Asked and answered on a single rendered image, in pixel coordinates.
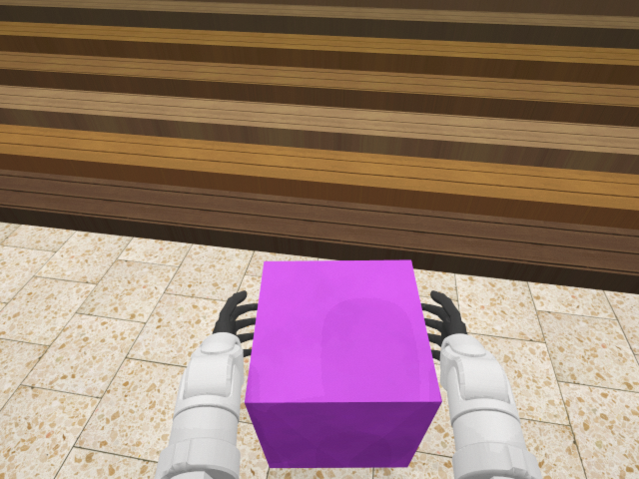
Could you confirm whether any right robot forearm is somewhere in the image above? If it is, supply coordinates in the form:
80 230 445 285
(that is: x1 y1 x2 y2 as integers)
440 333 542 479

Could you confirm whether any left robot forearm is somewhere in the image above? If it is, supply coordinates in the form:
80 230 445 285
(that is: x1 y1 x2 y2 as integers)
154 332 244 479

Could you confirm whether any carton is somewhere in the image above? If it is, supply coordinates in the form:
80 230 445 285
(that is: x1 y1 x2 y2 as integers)
245 260 442 468

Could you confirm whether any left robot hand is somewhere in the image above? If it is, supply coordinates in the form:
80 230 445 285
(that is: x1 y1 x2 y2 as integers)
212 290 258 357

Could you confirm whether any right robot hand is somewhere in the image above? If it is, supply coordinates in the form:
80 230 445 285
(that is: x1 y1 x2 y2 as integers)
421 290 468 361

